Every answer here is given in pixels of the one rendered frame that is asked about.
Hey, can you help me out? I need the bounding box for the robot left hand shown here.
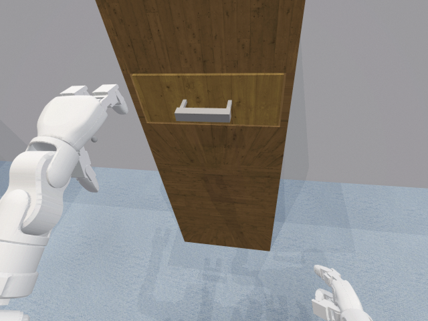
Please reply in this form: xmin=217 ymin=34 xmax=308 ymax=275
xmin=37 ymin=84 xmax=128 ymax=193

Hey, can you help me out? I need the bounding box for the robot right hand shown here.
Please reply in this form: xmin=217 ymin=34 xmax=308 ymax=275
xmin=312 ymin=265 xmax=363 ymax=321

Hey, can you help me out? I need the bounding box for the left robot forearm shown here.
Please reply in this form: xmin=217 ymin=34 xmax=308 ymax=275
xmin=0 ymin=136 xmax=80 ymax=306

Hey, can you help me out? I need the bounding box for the handle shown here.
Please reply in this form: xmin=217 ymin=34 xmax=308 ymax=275
xmin=175 ymin=100 xmax=232 ymax=122

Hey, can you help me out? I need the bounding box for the cabinet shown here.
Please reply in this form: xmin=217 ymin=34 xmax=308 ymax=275
xmin=95 ymin=0 xmax=306 ymax=251

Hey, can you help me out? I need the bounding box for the drawer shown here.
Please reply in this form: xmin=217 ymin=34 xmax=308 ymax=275
xmin=132 ymin=73 xmax=284 ymax=126

